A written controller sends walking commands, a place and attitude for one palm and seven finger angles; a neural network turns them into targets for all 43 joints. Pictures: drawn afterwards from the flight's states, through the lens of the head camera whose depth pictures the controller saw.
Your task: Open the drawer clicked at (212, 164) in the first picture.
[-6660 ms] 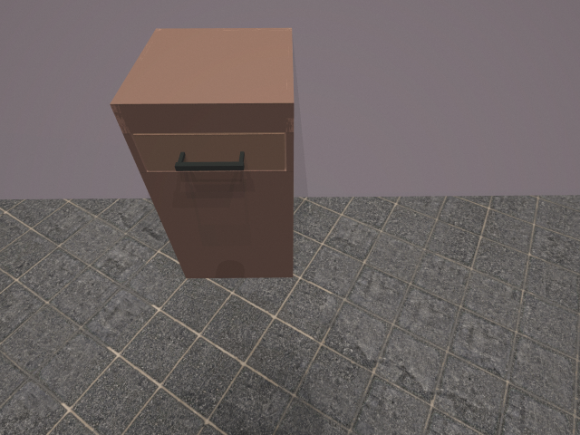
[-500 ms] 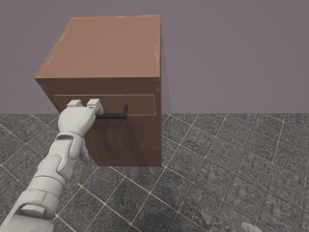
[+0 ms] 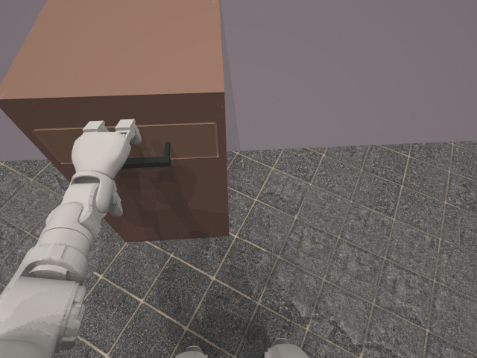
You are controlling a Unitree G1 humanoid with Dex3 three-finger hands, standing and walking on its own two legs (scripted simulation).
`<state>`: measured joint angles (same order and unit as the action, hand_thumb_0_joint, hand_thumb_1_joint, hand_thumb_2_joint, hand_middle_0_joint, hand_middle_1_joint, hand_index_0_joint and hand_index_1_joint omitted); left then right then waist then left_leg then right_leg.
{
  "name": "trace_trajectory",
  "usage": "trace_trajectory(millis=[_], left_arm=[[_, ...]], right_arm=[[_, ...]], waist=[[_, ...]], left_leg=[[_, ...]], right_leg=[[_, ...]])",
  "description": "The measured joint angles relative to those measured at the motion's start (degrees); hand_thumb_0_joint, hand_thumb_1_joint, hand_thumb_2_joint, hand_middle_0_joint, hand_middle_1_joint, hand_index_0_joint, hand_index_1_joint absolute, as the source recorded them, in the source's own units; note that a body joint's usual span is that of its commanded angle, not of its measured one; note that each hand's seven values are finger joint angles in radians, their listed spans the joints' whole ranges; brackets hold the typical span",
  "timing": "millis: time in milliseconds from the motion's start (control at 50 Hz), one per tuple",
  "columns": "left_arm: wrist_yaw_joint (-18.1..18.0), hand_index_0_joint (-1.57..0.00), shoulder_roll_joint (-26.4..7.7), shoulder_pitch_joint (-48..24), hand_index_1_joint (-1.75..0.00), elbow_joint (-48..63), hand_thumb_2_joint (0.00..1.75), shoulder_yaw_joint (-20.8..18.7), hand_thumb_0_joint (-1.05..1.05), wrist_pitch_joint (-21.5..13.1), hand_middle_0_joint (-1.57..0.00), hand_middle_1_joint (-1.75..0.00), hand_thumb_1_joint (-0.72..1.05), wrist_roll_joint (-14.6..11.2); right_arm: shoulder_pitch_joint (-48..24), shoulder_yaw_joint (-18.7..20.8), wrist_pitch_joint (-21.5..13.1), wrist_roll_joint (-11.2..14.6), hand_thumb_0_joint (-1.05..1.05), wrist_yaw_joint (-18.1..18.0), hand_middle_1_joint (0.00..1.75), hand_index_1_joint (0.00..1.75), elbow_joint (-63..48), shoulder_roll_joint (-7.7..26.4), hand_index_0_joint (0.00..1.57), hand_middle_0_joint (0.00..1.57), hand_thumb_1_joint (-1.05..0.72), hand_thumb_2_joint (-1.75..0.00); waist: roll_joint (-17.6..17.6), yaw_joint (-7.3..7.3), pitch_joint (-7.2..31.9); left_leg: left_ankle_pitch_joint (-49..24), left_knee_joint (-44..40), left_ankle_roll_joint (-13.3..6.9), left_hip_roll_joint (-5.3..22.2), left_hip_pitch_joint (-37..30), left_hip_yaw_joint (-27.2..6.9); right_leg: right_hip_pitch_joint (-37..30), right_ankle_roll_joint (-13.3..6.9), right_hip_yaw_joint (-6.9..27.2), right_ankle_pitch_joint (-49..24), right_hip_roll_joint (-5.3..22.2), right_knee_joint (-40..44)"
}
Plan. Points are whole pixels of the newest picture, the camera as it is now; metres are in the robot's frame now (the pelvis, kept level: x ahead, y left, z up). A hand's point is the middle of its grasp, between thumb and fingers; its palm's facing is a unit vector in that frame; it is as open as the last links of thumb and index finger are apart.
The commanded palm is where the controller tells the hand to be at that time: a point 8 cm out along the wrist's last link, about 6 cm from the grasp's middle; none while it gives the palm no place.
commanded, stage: move the hooked fingers above the handle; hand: left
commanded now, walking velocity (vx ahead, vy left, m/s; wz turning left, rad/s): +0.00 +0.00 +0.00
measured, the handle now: (131, 155) +0.55 +0.24 -0.08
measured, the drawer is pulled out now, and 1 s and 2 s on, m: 0.00 0.00 0.00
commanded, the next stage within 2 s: lower the fingers behind the handle in 1.48 s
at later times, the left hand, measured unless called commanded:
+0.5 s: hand (123, 156) +0.50 +0.23 -0.03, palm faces -0.01 -0.03 -1.00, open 13.6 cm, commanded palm +0.48 +0.24 +0.02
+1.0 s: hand (118, 164) +0.50 +0.24 -0.05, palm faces -0.10 -0.02 -1.00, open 13.8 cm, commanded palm +0.49 +0.23 +0.02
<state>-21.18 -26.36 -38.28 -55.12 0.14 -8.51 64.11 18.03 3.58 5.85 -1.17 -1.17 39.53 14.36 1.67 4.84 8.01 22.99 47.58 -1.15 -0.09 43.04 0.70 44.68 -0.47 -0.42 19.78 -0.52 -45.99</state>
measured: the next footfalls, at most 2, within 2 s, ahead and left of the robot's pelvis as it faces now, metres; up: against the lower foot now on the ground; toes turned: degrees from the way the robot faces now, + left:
none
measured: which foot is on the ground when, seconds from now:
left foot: down 0.00-1.00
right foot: down 0.00-1.00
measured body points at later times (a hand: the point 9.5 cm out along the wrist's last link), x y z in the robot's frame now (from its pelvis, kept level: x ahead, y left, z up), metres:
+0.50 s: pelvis +0.00 +0.01 -0.03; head +0.13 +0.01 +0.40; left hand +0.50 +0.23 +0.03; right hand -0.02 -0.27 -0.16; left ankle -0.01 +0.11 -0.70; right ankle +0.01 -0.12 -0.70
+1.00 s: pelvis -0.01 +0.01 -0.03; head +0.13 +0.02 +0.39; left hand +0.49 +0.24 +0.01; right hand -0.01 -0.26 -0.15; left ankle -0.01 +0.11 -0.70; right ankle +0.01 -0.12 -0.70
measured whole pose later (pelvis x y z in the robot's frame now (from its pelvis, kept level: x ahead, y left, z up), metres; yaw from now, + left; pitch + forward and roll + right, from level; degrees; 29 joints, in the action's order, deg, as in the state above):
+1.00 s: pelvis -0.01 +0.01 -0.03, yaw -1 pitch +26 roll -3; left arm -22.3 -31.3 -51.4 -68.1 -0.4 -2.9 64.6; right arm 19.0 1.6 5.9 -2.5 0.1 39.5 15.0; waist 2.7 9.5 8.9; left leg 27.0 59.6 -2.1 0.5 58.7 -0.2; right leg 58.8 0.5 -1.4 22.2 -1.1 -54.9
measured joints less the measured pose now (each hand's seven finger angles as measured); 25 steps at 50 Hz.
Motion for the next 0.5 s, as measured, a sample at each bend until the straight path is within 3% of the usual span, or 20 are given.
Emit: trace_trajectory(millis=[100,180,280,360,420,500], left_arm=[[-2.67,-0.32,-0.95,-3.89,-1.20,-5.12,0.30,-0.34,0.00,3.59,-0.32,-1.20,-0.49,0.37],[-1.11,-0.32,-1.28,-6.25,-1.20,-8.79,0.30,0.62,0.00,5.82,-0.32,-1.20,-0.49,-0.23],[1.24,-0.32,-1.78,-7.46,-1.20,-8.62,0.30,0.22,-0.01,2.71,-0.32,-1.20,-0.49,-0.43],[-0.41,-0.32,-2.75,-9.58,-1.20,-9.08,0.30,-0.82,0.00,0.45,-0.32,-1.20,-0.49,0.96],[-2.35,-0.32,-4.15,-11.53,-1.20,-10.56,0.30,-2.35,0.00,1.50,-0.32,-1.20,-0.49,1.78],[-3.80,-0.34,-4.13,-11.43,-1.24,-9.66,0.30,-2.86,0.00,2.73,-0.34,-1.22,-0.49,1.42]], right_arm=[[0.25,0.18,0.09,-0.37,0.00,1.08,0.30,0.30,0.50,0.42,0.20,0.20,-0.91,-0.89],[0.72,-0.06,0.07,-0.37,0.00,1.25,0.30,0.30,0.80,0.33,0.20,0.20,-0.91,-0.89],[2.01,-0.53,-0.27,-0.89,0.00,0.66,0.30,0.30,1.26,-0.09,0.20,0.21,-0.91,-0.89],[2.47,-0.86,-0.36,-1.52,0.00,0.66,0.30,0.30,1.81,0.09,0.20,0.21,-0.91,-0.89],[2.19,-1.14,0.01,-1.85,0.00,1.02,0.30,0.30,1.79,0.43,0.20,0.21,-0.91,-0.89],[2.15,-1.17,0.94,-1.83,0.00,1.61,0.30,0.30,1.57,0.72,0.20,0.20,-0.91,-0.89]], waist=[[0.69,0.67,0.62],[1.01,1.26,0.39],[0.63,2.35,1.03],[0.61,3.51,1.80],[0.83,4.40,2.03],[1.34,3.86,1.66]], left_leg=[[1.12,3.02,-0.23,0.10,4.04,0.15],[1.43,4.16,-0.43,0.08,5.96,0.10],[2.15,5.91,-0.50,0.17,8.34,-0.15],[3.40,8.76,-0.49,0.37,11.34,-0.50],[4.21,10.87,-0.57,0.57,13.89,-0.41],[4.52,11.89,-0.78,0.77,15.17,0.02]], right_leg=[[3.90,0.23,0.13,0.79,-0.09,-2.56],[5.66,0.44,0.07,0.96,-0.06,-3.38],[7.80,0.55,-0.17,1.51,-0.13,-4.72],[10.50,0.53,-0.54,2.51,-0.31,-7.01],[13.03,0.58,-0.47,3.07,-0.51,-8.85],[14.40,0.89,-0.05,3.09,-0.70,-9.68]])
